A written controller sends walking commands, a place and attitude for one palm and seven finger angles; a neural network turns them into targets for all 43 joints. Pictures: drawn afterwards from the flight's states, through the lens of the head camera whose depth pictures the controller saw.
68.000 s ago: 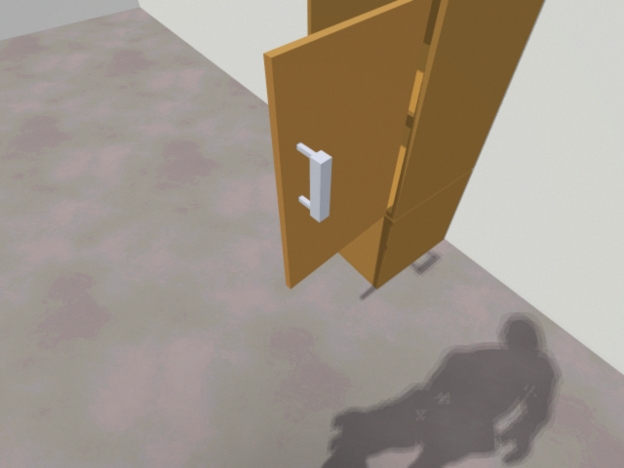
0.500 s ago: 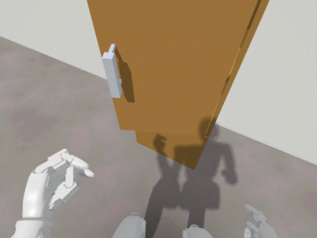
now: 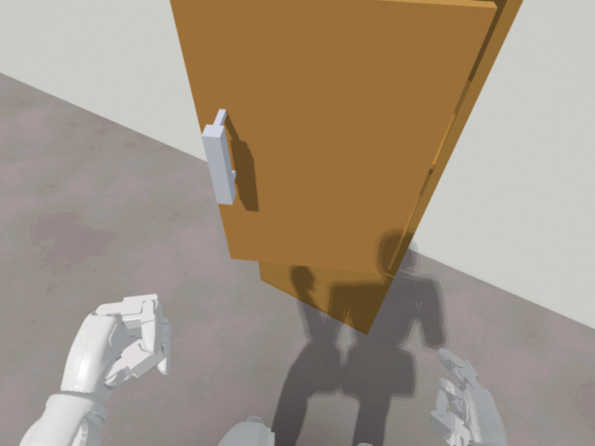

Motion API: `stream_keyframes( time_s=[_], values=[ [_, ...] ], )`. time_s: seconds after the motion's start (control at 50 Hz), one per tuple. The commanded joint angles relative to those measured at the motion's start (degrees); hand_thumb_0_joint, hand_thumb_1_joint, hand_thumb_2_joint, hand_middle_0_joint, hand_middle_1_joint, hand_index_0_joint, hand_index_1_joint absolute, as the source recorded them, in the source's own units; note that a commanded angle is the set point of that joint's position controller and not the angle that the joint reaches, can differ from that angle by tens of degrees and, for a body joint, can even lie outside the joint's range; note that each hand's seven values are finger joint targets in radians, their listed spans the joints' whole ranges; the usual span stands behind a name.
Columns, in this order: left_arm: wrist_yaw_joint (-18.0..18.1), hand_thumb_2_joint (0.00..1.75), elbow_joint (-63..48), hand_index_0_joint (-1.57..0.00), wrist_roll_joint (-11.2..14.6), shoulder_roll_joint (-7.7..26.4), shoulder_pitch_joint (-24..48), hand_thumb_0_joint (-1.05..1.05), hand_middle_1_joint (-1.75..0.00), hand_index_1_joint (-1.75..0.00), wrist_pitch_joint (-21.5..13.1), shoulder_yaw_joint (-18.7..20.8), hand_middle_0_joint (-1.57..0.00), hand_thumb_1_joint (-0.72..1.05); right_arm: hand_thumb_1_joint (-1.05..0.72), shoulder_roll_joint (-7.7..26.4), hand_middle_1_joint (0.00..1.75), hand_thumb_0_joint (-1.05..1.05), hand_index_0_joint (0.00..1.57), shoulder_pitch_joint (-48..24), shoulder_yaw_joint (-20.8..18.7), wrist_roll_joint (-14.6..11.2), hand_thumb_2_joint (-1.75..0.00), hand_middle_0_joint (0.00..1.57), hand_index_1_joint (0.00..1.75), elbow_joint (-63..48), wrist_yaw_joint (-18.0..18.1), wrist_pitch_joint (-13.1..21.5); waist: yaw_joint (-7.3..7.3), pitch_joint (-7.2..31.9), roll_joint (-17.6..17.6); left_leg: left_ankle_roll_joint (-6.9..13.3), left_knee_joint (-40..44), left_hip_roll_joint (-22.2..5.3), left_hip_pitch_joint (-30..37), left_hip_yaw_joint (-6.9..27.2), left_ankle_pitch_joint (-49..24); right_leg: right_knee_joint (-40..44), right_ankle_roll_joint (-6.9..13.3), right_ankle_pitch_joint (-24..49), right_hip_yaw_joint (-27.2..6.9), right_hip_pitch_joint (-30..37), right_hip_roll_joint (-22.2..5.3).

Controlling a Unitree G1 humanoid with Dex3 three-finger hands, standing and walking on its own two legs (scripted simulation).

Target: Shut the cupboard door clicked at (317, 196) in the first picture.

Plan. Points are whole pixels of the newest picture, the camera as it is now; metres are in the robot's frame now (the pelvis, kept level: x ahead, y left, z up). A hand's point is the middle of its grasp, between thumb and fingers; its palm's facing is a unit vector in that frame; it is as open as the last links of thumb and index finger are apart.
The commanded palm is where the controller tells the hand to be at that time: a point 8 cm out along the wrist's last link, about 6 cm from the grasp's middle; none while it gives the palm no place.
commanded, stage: raise the hand and make a fist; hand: left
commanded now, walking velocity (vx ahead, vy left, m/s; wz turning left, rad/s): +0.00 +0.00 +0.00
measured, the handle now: (224, 158) +0.52 +0.16 +0.08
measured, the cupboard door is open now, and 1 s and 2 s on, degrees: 23 23 23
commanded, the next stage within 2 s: bring the fist close to the handle in 0.46 s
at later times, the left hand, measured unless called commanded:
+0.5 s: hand (157, 341) +0.22 +0.18 +0.08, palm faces -0.01 -1.00 -0.03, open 3.1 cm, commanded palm +0.19 +0.23 +0.08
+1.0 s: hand (203, 277) +0.30 +0.14 +0.08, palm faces -0.05 -1.00 -0.01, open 3.1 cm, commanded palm +0.28 +0.20 +0.08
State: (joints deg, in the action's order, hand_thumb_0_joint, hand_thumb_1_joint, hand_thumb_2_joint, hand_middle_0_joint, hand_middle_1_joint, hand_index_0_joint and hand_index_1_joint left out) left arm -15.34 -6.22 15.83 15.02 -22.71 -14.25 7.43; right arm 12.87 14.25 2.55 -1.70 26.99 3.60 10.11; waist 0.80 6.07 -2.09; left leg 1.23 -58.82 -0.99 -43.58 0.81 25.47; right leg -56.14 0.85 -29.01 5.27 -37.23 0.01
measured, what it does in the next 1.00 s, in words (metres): stands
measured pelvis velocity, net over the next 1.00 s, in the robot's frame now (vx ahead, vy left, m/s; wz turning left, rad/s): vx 0.00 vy -0.01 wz -0.02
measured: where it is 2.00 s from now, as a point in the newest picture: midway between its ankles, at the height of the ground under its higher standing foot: outside the picture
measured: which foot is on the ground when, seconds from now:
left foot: down 0.00-1.00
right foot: down 0.00-1.00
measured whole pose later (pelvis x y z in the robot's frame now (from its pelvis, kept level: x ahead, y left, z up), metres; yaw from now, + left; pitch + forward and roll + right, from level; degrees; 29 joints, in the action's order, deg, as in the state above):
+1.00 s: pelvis +0.00 -0.01 +0.01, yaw -1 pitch +10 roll -1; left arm -9.5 8.4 13.7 12.0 -1.9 -13.5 6.4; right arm 13.6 15.4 2.1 -1.7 31.7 3.2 9.4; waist -1.0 5.7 -2.1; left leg 0.8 -55.1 -1.0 -41.6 -0.8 23.4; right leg -54.6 1.2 -27.7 3.6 -36.9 -0.1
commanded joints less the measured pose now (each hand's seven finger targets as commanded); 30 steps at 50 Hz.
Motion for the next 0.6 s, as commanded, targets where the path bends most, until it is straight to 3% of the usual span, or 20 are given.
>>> stream_keyframes(
  time_s=[0.0,0.06,0.08,0.14,0.16,0.18,0.22,0.28,0.34,0.4,0.44,0.48,0.52,0.58],
  values=[
    [2.8,0.90,-14.2,-1.30,3.1,7.2,6.4,0.00,-1.50,-1.50,-7.6,8.7,-1.30,0.90,-0.90,7.0,0.30,0.00,0.20,-2.2,-3.1,0.2,-0.90,0.20,0.30,-7.5,0.5,3.4,-0.11,11.1,-2.8,-0.4,9.9,0.9,12.8,2.3,-13.7,7.7,0.9,15.5,-1.4,3.2,2.0],
    [0.7,0.90,-7.3,-1.30,2.6,3.6,4.6,0.00,-1.50,-1.50,-6.2,4.1,-1.30,0.90,-0.90,7.9,0.30,0.00,0.20,-1.5,-3.4,-0.1,-0.90,0.20,0.30,-6.5,0.1,3.5,-1.48,6.8,-1.8,-0.4,10.4,0.8,10.9,2.2,-10.6,9.2,0.5,13.1,-1.6,1.0,1.8],
    [-0.5,0.90,-5.2,-1.30,2.4,2.6,3.5,0.00,-1.50,-1.50,-5.0,2.6,-1.30,0.90,-0.90,8.2,0.30,0.00,0.20,-1.4,-3.6,-0.4,-0.90,0.20,0.30,-6.6,0.0,3.6,-1.66,6.0,0.1,-0.2,10.5,0.8,10.3,2.3,-10.5,9.7,0.5,12.9,-1.8,1.5,1.7],
    [-3.0,0.90,-4.2,-1.30,2.5,4.5,3.5,0.00,-1.50,-1.50,-2.5,2.8,-1.30,0.90,-0.90,8.9,0.30,0.00,0.20,-1.0,-4.1,-0.7,-0.90,0.20,0.30,-7.4,0.3,3.8,-1.27,7.0,2.9,0.1,10.5,1.1,9.5,1.9,-10.0,11.5,0.0,12.4,-3.5,3.2,0.9],
    [-3.2,0.90,-5.7,-1.30,2.5,5.8,4.2,0.00,-1.50,-1.50,-2.4,3.9,-1.30,0.90,-0.90,9.0,0.30,0.00,0.20,-1.2,-4.2,-0.6,-0.90,0.20,0.30,-7.6,0.4,4.0,-0.89,8.6,2.0,0.2,10.5,1.2,10.0,1.6,-10.8,11.4,0.0,13.0,-3.8,4.0,0.7],
    [-2.8,0.90,-6.2,-1.30,2.7,7.9,4.5,0.00,-1.50,-1.50,-2.5,6.2,-1.30,0.90,-0.90,8.9,0.30,0.00,0.20,-1.3,-4.2,-0.4,-0.90,0.20,0.30,-7.5,0.5,3.9,-0.40,8.9,2.6,0.2,10.2,1.4,9.5,1.6,-11.3,11.5,0.0,13.2,-4.4,5.2,0.7],
    [-1.6,0.90,-10.2,-1.30,3.4,9.2,6.8,0.00,-1.50,-1.50,-4.7,8.7,-1.30,0.90,-0.90,8.3,0.30,0.00,0.20,-2.0,-4.0,-0.2,-0.90,0.20,0.30,-7.7,0.6,4.1,0.28,11.1,1.4,0.1,10.1,1.4,10.7,1.3,-12.2,11.0,0.0,13.7,-4.8,5.9,0.5],
    [1.7,0.90,-13.2,-1.30,3.5,10.5,8.4,0.00,-1.50,-1.50,-8.9,11.5,-1.30,0.90,-0.90,7.6,0.30,0.00,0.20,-2.3,-3.8,0.2,-0.90,0.20,0.30,-6.8,0.5,4.3,1.04,11.1,-1.0,-0.2,10.0,1.3,10.7,1.3,-11.7,9.9,0.5,12.5,-4.4,5.6,1.0],
    [2.5,0.90,-9.3,-1.30,2.9,5.9,6.5,0.00,-1.50,-1.50,-10.5,7.4,-1.30,0.90,-0.90,7.4,0.30,0.00,0.20,-2.3,-3.7,0.2,-0.90,0.20,0.30,-6.2,0.0,4.4,-0.30,7.9,-1.2,-0.3,9.9,1.2,9.8,1.2,-9.1,9.8,0.5,9.7,-3.8,2.3,1.1],
    [0.0,0.90,-5.0,-1.30,2.5,4.0,4.1,0.00,-1.50,-1.50,-8.3,3.7,-1.30,0.90,-0.90,8.2,0.30,0.00,0.20,-2.0,-4.1,-0.3,-0.90,0.20,0.30,-6.3,-0.2,4.2,-1.31,6.1,0.6,0.0,9.3,1.3,7.9,0.9,-7.5,11.5,-0.1,7.8,-5.4,1.7,0.6],
    [-2.0,0.90,-4.8,-1.30,2.5,4.4,3.9,0.00,-1.50,-1.50,-6.1,2.9,-1.30,0.90,-0.90,8.6,0.30,0.00,0.20,-1.5,-4.3,-0.6,-0.90,0.20,0.30,-6.7,-0.1,4.1,-1.24,7.0,1.1,0.1,9.1,1.4,7.8,0.8,-7.6,12.7,-0.3,7.5,-6.6,2.9,0.1],
    [-2.6,0.90,-5.9,-1.30,2.8,6.8,4.8,0.00,-1.50,-1.50,-4.8,4.9,-1.30,0.90,-0.90,8.8,0.30,0.00,0.20,-1.5,-4.4,-0.6,-0.90,0.20,0.30,-6.9,0.3,4.1,-0.89,8.3,1.6,0.3,8.9,1.4,8.0,1.0,-8.7,12.6,-0.4,8.7,-6.8,4.1,0.2],
    [-2.1,0.90,-9.1,-1.30,3.3,8.3,7.0,0.00,-1.50,-1.50,-5.5,7.1,-1.30,0.90,-0.90,8.5,0.30,0.00,0.20,-1.9,-4.3,-0.5,-0.90,0.20,0.30,-7.2,0.6,4.1,-0.62,10.1,2.6,0.3,8.9,1.4,8.9,1.1,-10.2,12.1,-0.5,11.0,-6.8,5.2,0.0],
    [0.3,0.90,-12.5,-1.30,3.3,8.2,15.5,0.00,-1.50,-1.50,-8.5,7.1,-1.30,0.90,-0.90,8.0,0.30,0.00,0.20,-2.5,-3.6,0.0,-0.90,0.20,0.30,-6.2,0.9,4.5,-1.29,9.1,-0.6,0.2,8.8,1.2,10.0,1.6,-9.5,10.1,0.1,10.2,-4.8,2.4,1.0]
  ],
)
